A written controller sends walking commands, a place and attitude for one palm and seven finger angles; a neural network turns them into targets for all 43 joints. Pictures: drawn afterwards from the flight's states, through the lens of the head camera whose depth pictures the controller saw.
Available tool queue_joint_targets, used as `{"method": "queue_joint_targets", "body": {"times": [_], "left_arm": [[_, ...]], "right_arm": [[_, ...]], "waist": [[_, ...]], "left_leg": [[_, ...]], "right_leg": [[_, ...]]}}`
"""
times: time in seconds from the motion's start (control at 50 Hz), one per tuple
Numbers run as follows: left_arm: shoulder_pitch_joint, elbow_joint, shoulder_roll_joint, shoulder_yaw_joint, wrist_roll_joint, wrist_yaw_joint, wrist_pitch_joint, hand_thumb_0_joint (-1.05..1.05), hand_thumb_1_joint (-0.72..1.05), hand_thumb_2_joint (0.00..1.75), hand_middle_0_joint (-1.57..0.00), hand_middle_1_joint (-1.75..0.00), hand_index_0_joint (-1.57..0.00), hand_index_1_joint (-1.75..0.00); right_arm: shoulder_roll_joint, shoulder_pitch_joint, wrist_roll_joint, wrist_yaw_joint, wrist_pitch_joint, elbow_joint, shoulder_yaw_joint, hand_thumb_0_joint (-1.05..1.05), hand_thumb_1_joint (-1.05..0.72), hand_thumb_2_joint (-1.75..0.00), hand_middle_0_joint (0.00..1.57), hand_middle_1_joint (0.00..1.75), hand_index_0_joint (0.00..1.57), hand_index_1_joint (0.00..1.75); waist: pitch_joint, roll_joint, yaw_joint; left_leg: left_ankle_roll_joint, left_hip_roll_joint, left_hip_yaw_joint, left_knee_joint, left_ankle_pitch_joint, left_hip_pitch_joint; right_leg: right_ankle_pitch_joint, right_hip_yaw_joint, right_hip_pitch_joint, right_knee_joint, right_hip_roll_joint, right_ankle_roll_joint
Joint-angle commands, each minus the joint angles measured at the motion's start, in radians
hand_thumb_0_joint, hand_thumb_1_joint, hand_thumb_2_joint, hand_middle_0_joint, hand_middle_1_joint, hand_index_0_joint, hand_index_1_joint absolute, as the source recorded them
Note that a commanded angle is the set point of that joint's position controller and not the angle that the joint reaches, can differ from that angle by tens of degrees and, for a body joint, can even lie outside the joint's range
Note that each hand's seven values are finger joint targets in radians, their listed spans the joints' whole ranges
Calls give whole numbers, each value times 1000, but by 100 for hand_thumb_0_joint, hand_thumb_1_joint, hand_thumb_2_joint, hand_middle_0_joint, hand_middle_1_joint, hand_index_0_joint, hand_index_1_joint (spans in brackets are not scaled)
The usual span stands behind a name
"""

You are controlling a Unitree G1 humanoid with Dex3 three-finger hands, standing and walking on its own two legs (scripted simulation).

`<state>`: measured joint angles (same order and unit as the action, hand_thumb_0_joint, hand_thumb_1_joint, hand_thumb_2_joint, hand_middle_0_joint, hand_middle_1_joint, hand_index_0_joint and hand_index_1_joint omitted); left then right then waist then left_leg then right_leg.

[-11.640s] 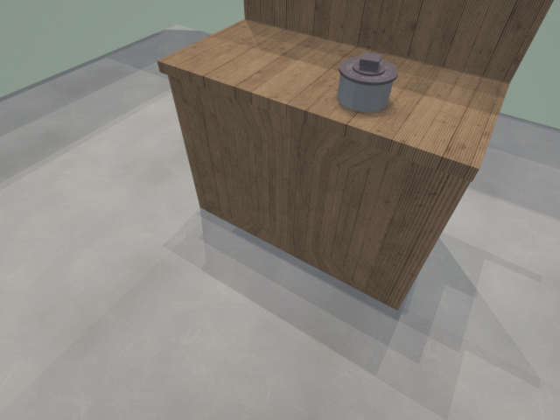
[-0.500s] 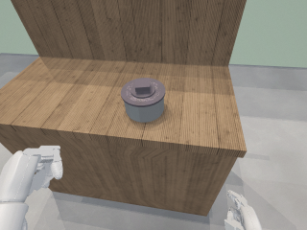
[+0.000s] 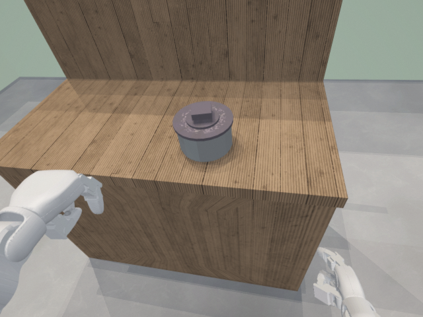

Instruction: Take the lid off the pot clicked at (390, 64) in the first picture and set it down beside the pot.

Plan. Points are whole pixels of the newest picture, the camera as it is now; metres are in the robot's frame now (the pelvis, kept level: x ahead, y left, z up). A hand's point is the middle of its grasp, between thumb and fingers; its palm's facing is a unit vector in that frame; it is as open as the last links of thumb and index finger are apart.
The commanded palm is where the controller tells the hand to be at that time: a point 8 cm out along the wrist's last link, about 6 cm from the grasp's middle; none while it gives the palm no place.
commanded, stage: reach forward and open the fingers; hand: left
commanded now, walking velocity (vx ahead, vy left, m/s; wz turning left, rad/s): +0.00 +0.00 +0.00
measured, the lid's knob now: (201, 110) +0.57 +0.09 +0.10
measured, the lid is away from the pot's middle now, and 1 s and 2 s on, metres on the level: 0.00 0.00 0.00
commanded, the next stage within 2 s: move the open hand above the knob in 0.50 s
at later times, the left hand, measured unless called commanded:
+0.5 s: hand (68, 186) +0.28 +0.27 +0.15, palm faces -0.09 +0.00 -1.00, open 10.1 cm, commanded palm +0.25 +0.27 +0.23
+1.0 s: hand (109, 155) +0.35 +0.23 +0.16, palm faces -0.18 -0.03 -0.98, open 10.2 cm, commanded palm +0.33 +0.22 +0.23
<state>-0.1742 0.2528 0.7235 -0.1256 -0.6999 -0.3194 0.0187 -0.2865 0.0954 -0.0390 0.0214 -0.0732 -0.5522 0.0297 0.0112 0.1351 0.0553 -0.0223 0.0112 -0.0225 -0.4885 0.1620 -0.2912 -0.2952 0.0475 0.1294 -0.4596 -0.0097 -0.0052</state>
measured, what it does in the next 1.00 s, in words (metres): stands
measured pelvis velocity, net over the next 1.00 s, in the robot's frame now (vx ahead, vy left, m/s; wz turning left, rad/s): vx -0.02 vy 0.01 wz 0.00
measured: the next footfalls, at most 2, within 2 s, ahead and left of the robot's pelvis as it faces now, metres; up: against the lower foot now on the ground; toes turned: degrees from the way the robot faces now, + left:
none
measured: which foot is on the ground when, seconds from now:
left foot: down 0.00-1.00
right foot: down 0.00-1.00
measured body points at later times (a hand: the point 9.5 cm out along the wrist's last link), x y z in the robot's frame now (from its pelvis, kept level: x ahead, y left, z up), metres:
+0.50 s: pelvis -0.02 +0.03 +0.00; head -0.02 -0.01 +0.45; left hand +0.27 +0.27 +0.21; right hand +0.19 -0.18 -0.10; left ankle +0.06 +0.11 -0.74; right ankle -0.03 -0.11 -0.74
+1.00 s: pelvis -0.02 +0.01 +0.00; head -0.02 -0.03 +0.45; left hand +0.35 +0.23 +0.21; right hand +0.17 -0.21 -0.11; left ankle +0.06 +0.11 -0.74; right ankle -0.03 -0.11 -0.74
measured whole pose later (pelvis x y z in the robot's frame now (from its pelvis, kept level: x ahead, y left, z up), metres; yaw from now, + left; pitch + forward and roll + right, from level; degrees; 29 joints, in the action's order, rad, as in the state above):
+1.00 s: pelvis -0.02 +0.01 +0.00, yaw +0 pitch -2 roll -1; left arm 0.53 -0.22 0.58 0.16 -0.84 -0.41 0.18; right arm -0.29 0.12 -0.04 0.00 -0.08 -0.63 0.05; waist 0.02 0.11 0.04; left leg -0.04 0.03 -0.01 -0.45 0.11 -0.32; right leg -0.28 0.04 0.19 -0.49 0.01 0.01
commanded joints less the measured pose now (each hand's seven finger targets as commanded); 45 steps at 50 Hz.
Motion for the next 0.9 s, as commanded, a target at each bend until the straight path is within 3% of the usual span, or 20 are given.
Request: {"method": "queue_joint_targets", "body": {"times": [0.0,0.04,0.1,0.14,0.2,0.24,0.26,0.3,0.36,0.42,0.46,0.54,0.58,0.64,0.68,0.74,0.76,0.8,0.84,0.88], "left_arm": [[187,155,187,-134,36,1,-31,0,-8,142,-95,-40,-95,-40],[246,188,197,-135,16,13,-35,0,-14,144,-92,-33,-92,-33],[392,141,308,-203,-25,32,-52,0,-23,146,-88,-22,-88,-22],[429,161,319,-224,-39,58,-51,0,-28,147,-85,-15,-85,-15],[416,118,235,-159,-21,58,-33,0,-34,149,-83,-8,-83,-8],[352,60,107,-66,-4,49,9,0,-34,148,-83,-8,-83,-8],[377,38,109,-42,-10,32,25,0,-34,149,-83,-8,-83,-8],[444,75,139,-38,-19,29,42,0,-34,150,-83,-8,-83,-8],[624,149,241,-80,-69,37,28,0,-35,151,-83,-8,-83,-8],[698,51,302,-131,-93,46,32,0,-35,152,-83,-8,-83,-8],[723,-22,268,-109,-91,34,51,0,-35,152,-83,-8,-83,-8],[643,-23,90,17,-42,1,81,0,-36,153,-84,-8,-84,-8],[664,-22,68,67,-54,-21,85,0,-36,154,-84,-8,-84,-8],[813,-28,87,72,-69,-3,99,0,-36,154,-84,-8,-84,-8],[1004,-51,167,52,-114,6,91,0,-36,154,-84,-8,-84,-8],[1064,-119,250,-15,-137,21,100,0,-36,154,-84,-8,-84,-8],[1126,-147,235,18,-159,11,101,0,-36,154,-84,-8,-84,-8],[1080,-273,117,110,-145,-5,124,0,-36,154,-84,-8,-84,-8],[1022,-325,39,158,-133,-26,141,0,-36,154,-84,-8,-84,-8],[1038,-315,19,196,-138,-51,149,0,-36,154,-84,-8,-84,-8]], "right_arm": [[-89,-145,4,-3,45,181,-43,0,-90,-90,20,30,20,30],[-87,-151,-4,-6,59,190,-47,0,-90,-90,20,30,20,30],[-94,-134,5,5,48,154,-41,0,-90,-90,20,30,20,30],[-92,-135,-2,-3,60,159,-46,0,-90,-90,20,30,20,30],[-92,-132,4,-18,51,147,-50,0,-90,-90,20,30,20,30],[-94,-140,-11,-38,51,163,-55,0,-90,-90,20,30,20,30],[-99,-140,-5,-42,41,150,-52,0,-90,-90,20,30,20,30],[-110,-153,-7,-39,35,160,-53,0,-90,-90,20,30,20,30],[-97,-172,2,-29,53,154,-33,0,-90,-90,20,30,20,30],[-98,-158,6,-11,57,120,-32,0,-90,-90,20,30,20,30],[-96,-158,6,-15,55,110,-24,0,-90,-90,20,30,20,30],[-92,-169,-8,-28,58,138,-34,0,-90,-90,20,30,20,30],[-93,-164,-6,-29,51,133,-29,0,-90,-90,20,30,20,30],[-101,-172,-12,-16,55,128,-23,0,-90,-90,20,30,20,30],[-105,-159,-3,2,63,100,-19,0,-90,-90,20,30,20,30],[-110,-152,5,12,71,83,-19,0,-90,-90,20,30,20,30],[-105,-153,8,10,73,71,-9,0,-90,-90,20,30,20,30],[-100,-138,2,9,60,60,-15,0,-90,-90,20,30,20,30],[-103,-135,-6,-3,54,74,-23,0,-90,-90,20,30,20,30],[-105,-139,-6,-9,44,81,-23,0,-90,-90,20,30,20,30]], "waist": [[-154,-82,4],[-160,-53,-8],[-173,-53,9],[-207,16,8],[-224,-5,19],[-179,-26,-2],[-168,-62,2],[-167,-96,2],[-253,-33,13],[-229,-11,18],[-214,-16,17],[-204,-19,6],[-191,-71,5],[-160,-74,-22],[-203,-53,-16],[-257,7,-2],[-311,-12,2],[-226,-61,-15],[-225,-70,-18],[-247,-104,-16]], "left_leg": [[-35,44,15,44,-139,212],[-32,35,8,48,-111,224],[-30,32,-6,77,-79,226],[-23,27,-20,77,-80,244],[-16,21,-29,98,-106,253],[-13,19,-35,99,-73,237],[-10,14,-36,125,-43,217],[-12,12,-38,139,10,205],[-12,12,-67,148,56,234],[-6,6,-80,158,82,227],[-2,8,-85,168,90,216],[-4,11,-78,149,70,239],[-6,6,-62,162,90,227],[-9,7,-72,166,197,201],[-7,10,-78,182,220,215],[-8,25,-79,148,168,239],[-5,29,-76,151,117,262],[-7,28,-61,142,113,222],[-11,34,-47,121,87,214],[-16,39,-25,115,46,210]], "right_leg": [[234,-3,118,123,-14,16],[188,-11,128,122,-22,9],[123,-3,115,129,-22,2],[104,-8,95,112,-28,-12],[130,7,91,105,-29,-12],[104,10,124,98,-38,-13],[94,18,122,107,-33,-11],[59,9,121,107,-36,-7],[21,1,95,85,-30,-16],[-4,-3,109,82,-30,-20],[-2,4,111,81,-34,-25],[24,1,130,77,-39,-23],[19,4,133,84,-32,-15],[-39,4,169,77,-41,-18],[-61,3,160,71,-34,-20],[-55,-10,147,74,-38,-32],[-30,-7,131,74,-31,-33],[-18,-4,163,82,-30,-27],[1,-3,159,78,-34,-30],[32,-4,140,79,-22,-24]]}}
